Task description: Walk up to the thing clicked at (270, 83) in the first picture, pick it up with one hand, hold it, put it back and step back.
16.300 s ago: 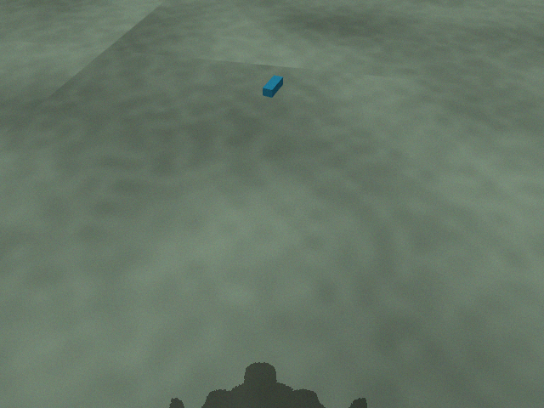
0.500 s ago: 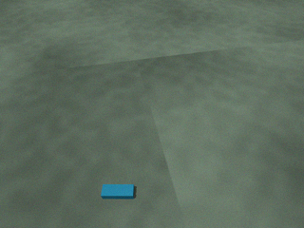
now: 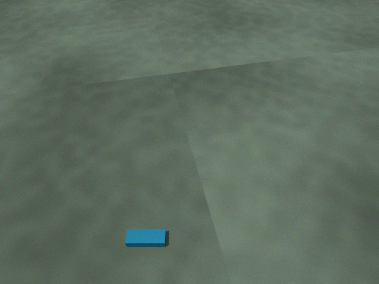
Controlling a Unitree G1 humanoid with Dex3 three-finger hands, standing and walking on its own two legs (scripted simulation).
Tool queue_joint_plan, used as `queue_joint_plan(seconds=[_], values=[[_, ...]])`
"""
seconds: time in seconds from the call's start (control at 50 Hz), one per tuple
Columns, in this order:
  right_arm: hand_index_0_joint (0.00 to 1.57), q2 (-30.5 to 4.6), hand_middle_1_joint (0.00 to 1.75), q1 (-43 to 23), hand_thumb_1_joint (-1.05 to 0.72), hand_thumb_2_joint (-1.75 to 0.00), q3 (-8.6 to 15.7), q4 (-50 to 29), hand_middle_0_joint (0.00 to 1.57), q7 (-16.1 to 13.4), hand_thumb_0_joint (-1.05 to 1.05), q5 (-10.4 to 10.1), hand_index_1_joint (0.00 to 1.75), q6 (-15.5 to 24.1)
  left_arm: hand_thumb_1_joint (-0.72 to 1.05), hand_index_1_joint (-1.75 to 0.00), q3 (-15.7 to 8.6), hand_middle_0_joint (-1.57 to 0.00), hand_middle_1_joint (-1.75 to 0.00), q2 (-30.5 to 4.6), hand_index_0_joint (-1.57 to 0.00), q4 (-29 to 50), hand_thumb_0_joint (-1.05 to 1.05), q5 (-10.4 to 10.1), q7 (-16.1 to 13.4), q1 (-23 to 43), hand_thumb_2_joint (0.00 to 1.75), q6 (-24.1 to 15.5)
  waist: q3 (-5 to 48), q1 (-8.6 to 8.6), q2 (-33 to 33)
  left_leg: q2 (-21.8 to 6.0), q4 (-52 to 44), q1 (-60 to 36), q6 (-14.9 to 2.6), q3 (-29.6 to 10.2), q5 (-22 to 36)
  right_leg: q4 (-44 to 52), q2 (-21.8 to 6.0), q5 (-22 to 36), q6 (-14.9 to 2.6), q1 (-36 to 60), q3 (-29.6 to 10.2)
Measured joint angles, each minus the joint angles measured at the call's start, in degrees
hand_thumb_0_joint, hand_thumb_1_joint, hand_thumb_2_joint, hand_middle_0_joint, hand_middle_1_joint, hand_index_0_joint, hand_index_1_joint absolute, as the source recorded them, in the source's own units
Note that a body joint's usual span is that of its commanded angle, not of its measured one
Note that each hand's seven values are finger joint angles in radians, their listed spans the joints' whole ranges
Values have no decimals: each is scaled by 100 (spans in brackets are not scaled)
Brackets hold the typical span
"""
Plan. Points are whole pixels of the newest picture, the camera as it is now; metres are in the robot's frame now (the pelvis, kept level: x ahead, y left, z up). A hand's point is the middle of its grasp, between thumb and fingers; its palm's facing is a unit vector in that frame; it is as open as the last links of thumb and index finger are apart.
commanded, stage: stand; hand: left
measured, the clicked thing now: (146, 237) +0.48 +0.24 -0.75
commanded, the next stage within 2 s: rise first in 1.46 s
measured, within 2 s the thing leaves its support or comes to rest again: neither
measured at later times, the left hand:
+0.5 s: hand out of the picture +0.08 +0.25 -0.16, palm faces -0.04 -0.94 -0.34, open 7.4 cm
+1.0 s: hand out of the picture +0.09 +0.25 -0.15, palm faces -0.04 -0.94 -0.35, open 7.4 cm
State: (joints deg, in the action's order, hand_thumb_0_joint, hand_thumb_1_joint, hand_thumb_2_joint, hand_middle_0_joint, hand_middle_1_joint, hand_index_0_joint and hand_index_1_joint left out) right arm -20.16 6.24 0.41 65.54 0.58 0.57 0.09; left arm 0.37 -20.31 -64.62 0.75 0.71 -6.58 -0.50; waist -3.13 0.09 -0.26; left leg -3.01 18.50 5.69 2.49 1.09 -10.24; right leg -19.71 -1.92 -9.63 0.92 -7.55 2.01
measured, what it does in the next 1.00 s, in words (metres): stands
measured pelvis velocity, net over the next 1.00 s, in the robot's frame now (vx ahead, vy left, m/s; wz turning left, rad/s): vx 0.01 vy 0.00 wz -0.01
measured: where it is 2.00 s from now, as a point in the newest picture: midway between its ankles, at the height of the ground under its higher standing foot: outside the picture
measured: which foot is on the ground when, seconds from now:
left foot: down 0.00-1.00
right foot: down 0.00-1.00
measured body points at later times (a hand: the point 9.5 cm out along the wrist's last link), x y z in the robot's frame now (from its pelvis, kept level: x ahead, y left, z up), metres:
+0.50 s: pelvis +0.00 +0.00 +0.00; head +0.01 -0.01 +0.45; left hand +0.08 +0.30 -0.13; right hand +0.07 -0.31 -0.14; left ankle +0.00 +0.15 -0.75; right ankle +0.01 -0.13 -0.75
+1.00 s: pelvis +0.01 +0.00 +0.00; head +0.02 +0.00 +0.45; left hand +0.09 +0.30 -0.13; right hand +0.08 -0.30 -0.13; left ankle +0.00 +0.15 -0.75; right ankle +0.01 -0.13 -0.75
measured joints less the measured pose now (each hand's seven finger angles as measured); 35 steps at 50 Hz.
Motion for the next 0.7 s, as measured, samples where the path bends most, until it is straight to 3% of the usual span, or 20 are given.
queue_joint_plan(seconds=[0.7], values=[[21, -16, 30, 16, -90, -90, -39, -69, 20, -24, 1, 1, 30, 17, 90, -30, -2, -20, -30, 10, -21, 37, 0, -4, 3, 10, 90, 13, 10, -14, 2, -40, -8, -26, 31, 35, -61, -42, 39, -73, -26, -17, -32]])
